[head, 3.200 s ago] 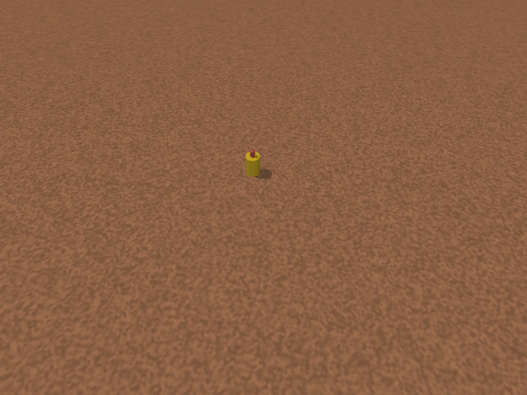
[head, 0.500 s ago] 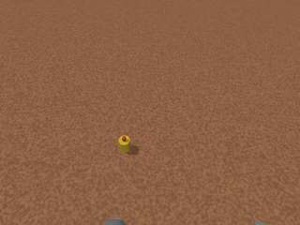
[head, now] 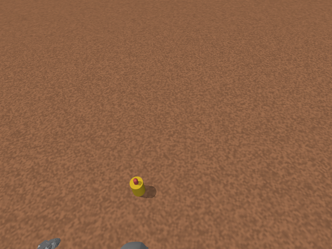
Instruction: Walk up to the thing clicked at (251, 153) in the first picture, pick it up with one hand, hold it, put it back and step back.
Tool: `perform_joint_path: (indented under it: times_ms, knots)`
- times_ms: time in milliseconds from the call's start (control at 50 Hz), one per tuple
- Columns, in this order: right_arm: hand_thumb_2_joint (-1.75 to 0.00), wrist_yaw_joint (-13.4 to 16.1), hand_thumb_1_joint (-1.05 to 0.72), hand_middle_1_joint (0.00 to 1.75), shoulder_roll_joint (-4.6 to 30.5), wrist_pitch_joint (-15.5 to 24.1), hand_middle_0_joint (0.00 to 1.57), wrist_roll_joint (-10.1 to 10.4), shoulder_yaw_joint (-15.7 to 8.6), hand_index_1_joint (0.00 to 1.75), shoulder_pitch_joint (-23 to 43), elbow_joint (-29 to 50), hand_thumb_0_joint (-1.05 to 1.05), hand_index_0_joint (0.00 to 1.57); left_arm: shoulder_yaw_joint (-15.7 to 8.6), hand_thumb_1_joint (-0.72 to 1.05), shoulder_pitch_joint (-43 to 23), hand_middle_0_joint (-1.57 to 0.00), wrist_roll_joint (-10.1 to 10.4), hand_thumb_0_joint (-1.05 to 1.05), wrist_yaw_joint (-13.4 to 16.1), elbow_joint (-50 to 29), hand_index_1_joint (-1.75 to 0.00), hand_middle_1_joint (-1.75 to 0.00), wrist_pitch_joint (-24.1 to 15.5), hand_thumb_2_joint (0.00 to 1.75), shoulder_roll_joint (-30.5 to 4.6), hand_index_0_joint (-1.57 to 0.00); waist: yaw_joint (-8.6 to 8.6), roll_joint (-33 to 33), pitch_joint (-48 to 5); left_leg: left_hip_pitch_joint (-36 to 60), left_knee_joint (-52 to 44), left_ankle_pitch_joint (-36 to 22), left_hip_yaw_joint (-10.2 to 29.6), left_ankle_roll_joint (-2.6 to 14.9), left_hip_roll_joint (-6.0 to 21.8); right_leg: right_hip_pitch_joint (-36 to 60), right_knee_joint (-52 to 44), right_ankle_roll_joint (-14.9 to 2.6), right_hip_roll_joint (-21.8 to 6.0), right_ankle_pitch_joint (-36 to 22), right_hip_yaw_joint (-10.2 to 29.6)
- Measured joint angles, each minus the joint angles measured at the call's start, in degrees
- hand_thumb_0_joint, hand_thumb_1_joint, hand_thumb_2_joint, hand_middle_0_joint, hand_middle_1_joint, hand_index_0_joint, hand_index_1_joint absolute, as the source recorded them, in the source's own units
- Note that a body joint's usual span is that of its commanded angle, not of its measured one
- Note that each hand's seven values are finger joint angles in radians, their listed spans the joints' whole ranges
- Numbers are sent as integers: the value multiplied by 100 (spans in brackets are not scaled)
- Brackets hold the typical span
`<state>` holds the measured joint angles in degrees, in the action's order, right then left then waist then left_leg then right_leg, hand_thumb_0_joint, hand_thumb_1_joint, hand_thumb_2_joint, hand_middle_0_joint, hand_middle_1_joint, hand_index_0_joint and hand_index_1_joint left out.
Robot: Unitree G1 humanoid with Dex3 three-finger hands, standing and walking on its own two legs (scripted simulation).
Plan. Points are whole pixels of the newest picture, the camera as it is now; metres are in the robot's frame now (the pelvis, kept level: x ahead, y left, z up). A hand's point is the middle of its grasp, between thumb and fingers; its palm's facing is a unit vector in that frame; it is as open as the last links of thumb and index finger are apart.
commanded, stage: walk up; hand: left
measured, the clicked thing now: (137, 185) +0.55 +0.22 -0.68
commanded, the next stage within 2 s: stand in 1.70 s
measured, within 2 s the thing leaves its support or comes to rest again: neither
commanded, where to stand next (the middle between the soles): +0.21 +0.02 m, yaw +0 degrees
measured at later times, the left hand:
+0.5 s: hand (63, 232) +0.19 +0.31 -0.16, palm faces -0.07 -0.93 -0.37, open 7.3 cm
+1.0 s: hand (81, 204) +0.26 +0.27 -0.14, palm faces -0.03 -0.94 -0.33, open 7.3 cm
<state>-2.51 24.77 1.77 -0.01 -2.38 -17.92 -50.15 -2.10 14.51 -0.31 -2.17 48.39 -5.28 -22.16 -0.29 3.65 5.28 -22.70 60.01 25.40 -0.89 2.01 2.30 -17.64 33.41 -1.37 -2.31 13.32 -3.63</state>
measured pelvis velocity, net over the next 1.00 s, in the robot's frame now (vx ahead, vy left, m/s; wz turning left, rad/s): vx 0.14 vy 0.02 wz -0.01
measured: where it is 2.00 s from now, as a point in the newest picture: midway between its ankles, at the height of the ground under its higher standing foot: outside the picture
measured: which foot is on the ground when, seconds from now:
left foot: up 0.00-0.20, down 0.22-1.00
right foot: down 0.00-0.24, up 0.26-0.52, down 0.54-1.00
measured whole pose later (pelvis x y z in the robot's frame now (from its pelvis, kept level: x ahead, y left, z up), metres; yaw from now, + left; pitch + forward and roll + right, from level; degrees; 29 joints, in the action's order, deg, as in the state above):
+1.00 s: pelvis +0.14 +0.02 +0.01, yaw -1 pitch -3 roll +0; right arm -0.6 21.1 1.9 0.1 1.1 -4.0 -65.0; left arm 0.2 1.8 0.1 -0.8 63.7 -0.1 -19.9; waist -0.2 0.2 3.4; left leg -10.6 25.2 12.0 -3.3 -1.1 2.5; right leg -11.7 25.9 0.8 -2.4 11.7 -2.4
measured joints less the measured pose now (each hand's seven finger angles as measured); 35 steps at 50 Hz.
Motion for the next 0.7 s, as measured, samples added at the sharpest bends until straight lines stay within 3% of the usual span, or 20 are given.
perform_joint_path:
  times_ms: [100,180,220,260,320,400,540,580,700]
  knots:
    - [-90,-124,-91,30,-20,49,20,-63,-58,30,159,53,1,21,26,91,244,-21,-64,0,-21,-33,-30,-30,47,90,-35,-21,100,-23,-69,-434,-1022,-501,-8,-130,234,367,-281,23,0,122,6]
    - [-90,-155,-91,30,-44,109,20,-97,-103,30,184,11,1,21,10,90,402,-21,-79,0,-32,-16,-30,-30,129,90,-175,-21,186,-184,-136,-273,-2028,-1059,-122,-158,240,517,-69,101,-81,484,14]
    - [-90,-116,-91,30,-3,182,20,-111,-129,30,151,-1,1,21,24,90,467,-21,-67,0,-8,19,-30,-30,213,90,-234,-21,189,-252,-203,-13,-2436,-1299,-182,-139,140,459,339,160,-151,832,41]
    - [-90,-22,-91,30,-53,232,20,-139,-154,30,200,-33,1,21,20,90,423,-20,-44,0,59,135,-30,-30,328,90,-282,-21,163,-468,-190,-19,-2199,-1271,-293,-126,-12,235,1041,45,-260,1209,251]
    - [-90,37,-91,30,-154,255,20,-90,-82,30,266,22,1,21,51,91,276,-20,-32,0,155,307,-30,-30,452,90,-280,-21,76,-572,-82,79,-2096,-1046,-335,-68,-2,-279,2239,-61,7,1562,480]
    - [-90,123,-91,30,-231,262,20,-78,27,30,257,76,1,21,49,91,101,-20,-11,0,167,382,-30,-30,440,90,-272,-21,14,-649,49,330,-2368,-1059,-372,-57,16,-678,2284,-63,3,1353,367]
    - [-90,218,-90,30,-144,85,21,-25,119,30,410,-35,1,21,-9,91,-153,-20,-31,0,177,542,-30,-30,449,90,-166,-21,-30,-472,104,223,-1857,-646,-334,-175,127,-262,545,4,-23,311,193]
    - [-90,250,-90,30,-155,-7,20,27,129,30,553,-163,1,21,2,91,-256,-20,-53,0,193,646,-30,-30,459,90,-89,-21,-33,-325,115,194,-1698,-521,-257,-214,206,-247,628,158,49,390,138]
    - [-90,236,-91,30,-269,4,20,65,228,30,870,-626,1,21,185,91,-610,-20,-12,0,155,880,-30,-30,519,90,98,-21,-3,-290,8,474,-2160,-699,-269,-235,14,-145,541,248,-76,442,211]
